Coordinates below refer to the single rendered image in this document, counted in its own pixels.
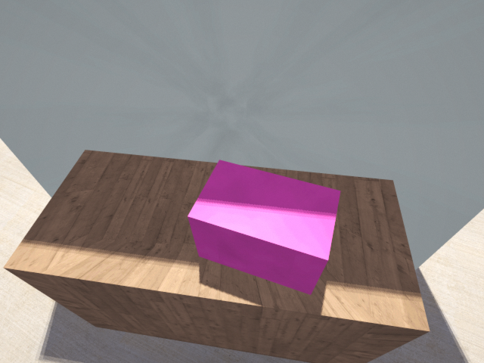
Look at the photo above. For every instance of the carton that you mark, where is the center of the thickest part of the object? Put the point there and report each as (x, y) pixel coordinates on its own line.
(271, 226)

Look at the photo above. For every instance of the pedestal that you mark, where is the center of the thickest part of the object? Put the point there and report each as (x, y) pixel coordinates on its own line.
(114, 246)

